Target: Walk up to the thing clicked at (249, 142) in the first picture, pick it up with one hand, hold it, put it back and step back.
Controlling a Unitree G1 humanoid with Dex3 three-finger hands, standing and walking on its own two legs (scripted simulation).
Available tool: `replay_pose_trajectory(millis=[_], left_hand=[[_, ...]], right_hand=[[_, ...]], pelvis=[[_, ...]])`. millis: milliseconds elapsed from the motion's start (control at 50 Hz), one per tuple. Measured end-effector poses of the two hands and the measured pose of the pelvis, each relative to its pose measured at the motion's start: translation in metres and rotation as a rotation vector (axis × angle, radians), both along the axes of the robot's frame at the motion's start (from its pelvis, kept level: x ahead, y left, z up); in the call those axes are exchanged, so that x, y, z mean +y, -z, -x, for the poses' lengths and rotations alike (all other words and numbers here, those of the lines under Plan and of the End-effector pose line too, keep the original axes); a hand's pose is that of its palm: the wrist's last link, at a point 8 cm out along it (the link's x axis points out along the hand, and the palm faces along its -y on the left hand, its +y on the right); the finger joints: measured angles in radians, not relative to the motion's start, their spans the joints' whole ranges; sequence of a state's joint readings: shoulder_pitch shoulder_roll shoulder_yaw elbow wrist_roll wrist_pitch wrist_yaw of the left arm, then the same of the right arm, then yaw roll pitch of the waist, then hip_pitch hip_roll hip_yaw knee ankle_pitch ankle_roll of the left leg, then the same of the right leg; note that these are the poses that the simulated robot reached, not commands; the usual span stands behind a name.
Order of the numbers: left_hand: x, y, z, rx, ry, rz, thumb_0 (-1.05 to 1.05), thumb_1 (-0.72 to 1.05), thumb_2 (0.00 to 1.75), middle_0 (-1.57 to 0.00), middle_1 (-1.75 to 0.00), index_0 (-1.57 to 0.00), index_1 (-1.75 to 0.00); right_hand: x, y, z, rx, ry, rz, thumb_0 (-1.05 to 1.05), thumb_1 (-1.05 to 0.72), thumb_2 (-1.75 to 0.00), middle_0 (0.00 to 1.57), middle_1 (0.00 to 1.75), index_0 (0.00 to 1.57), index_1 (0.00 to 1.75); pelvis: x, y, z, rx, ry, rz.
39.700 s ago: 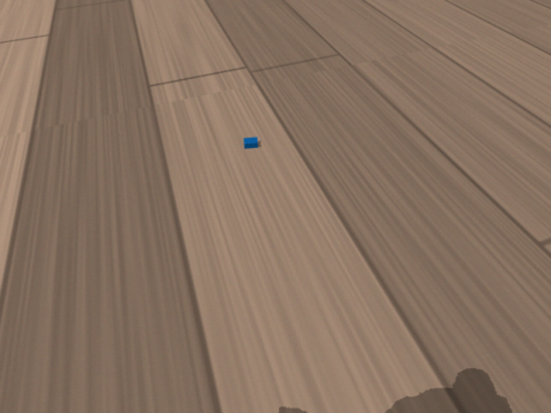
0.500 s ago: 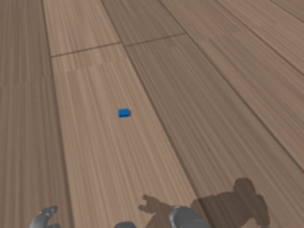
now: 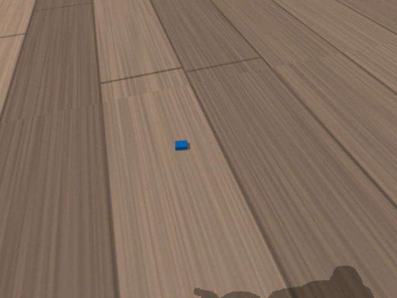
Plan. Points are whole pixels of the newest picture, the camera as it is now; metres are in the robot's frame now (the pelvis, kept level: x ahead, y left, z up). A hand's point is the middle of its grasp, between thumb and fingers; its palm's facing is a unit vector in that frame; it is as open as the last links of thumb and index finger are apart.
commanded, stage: step back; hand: left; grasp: from above
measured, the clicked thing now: (181, 145) +1.11 +0.19 -0.74
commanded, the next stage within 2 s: stand in 0.82 s
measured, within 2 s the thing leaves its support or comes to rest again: neither
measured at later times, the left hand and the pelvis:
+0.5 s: hand out of the picture +0.08 +0.26 -0.14, palm faces +0.02 -0.94 -0.33, open 7.4 cm; pelvis +0.02 +0.00 +0.01, yaw +0 degrees
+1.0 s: hand (100, 292) +0.16 +0.25 -0.12, palm faces -0.04 -0.94 -0.34, open 7.4 cm; pelvis +0.04 +0.00 +0.03, yaw -1 degrees
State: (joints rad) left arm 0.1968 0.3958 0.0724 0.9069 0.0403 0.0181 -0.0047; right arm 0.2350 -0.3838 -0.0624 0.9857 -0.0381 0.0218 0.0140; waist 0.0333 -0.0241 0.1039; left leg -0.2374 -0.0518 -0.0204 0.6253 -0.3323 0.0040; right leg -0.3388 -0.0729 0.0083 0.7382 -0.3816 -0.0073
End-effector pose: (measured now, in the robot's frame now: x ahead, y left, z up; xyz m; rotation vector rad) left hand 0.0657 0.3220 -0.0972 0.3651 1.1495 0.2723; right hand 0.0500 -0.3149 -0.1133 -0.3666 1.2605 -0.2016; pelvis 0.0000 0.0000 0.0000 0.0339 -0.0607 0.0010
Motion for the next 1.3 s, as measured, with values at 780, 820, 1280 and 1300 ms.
replay_pose_trajectory(millis=[780,820,1280,1300], left_hand=[[-0.015,0.0,-0.076,-0.009,0.042,0.064,0.01,0.9,0.9,-0.2,-0.3,-0.2,-0.3],[-0.016,-0.003,-0.083,-0.022,0.051,0.059,0.01,0.9,0.9,-0.2,-0.3,-0.2,-0.3],[-0.041,-0.006,-0.04,0.066,0.053,0.094,0.01,0.9,0.9,-0.2,-0.3,-0.2,-0.3],[-0.041,-0.006,-0.037,0.073,0.05,0.093,0.01,0.9,0.9,-0.2,-0.3,-0.2,-0.3]], right_hand=[[0.028,-0.017,-0.088,-0.128,0.019,-0.048,0.0,-0.9,-0.9,0.2,0.3,0.2,0.3],[0.028,-0.017,-0.093,-0.14,0.02,-0.052,0.0,-0.9,-0.9,0.2,0.3,0.2,0.3],[0.008,-0.021,-0.036,-0.041,0.065,-0.057,0.0,-0.9,-0.9,0.2,0.3,0.2,0.3],[0.007,-0.021,-0.032,-0.032,0.066,-0.057,0.0,-0.9,-0.9,0.2,0.3,0.2,0.3]], pelvis=[[0.004,-0.016,-0.042,0.029,0.026,0.035],[0.004,-0.017,-0.043,0.028,0.028,0.034],[-0.008,-0.029,-0.021,0.013,0.024,0.034],[-0.009,-0.029,-0.02,0.014,0.023,0.034]])
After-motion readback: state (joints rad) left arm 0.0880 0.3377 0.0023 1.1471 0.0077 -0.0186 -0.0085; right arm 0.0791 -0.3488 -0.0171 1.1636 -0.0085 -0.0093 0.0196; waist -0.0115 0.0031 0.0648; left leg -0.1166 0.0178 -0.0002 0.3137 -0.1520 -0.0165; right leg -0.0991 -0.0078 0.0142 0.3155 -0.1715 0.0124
